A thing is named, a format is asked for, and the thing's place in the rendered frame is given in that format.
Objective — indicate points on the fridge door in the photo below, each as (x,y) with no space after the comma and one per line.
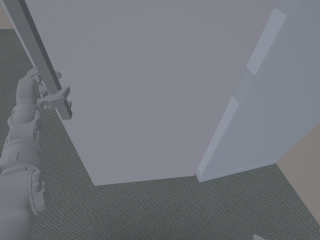
(149,80)

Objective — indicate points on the handle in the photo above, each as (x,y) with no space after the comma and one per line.
(26,27)

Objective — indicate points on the left robot forearm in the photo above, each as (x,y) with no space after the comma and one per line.
(23,147)

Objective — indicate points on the robot left hand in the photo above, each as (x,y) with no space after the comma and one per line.
(28,91)

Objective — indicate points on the robot left upper arm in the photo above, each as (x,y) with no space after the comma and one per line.
(23,197)

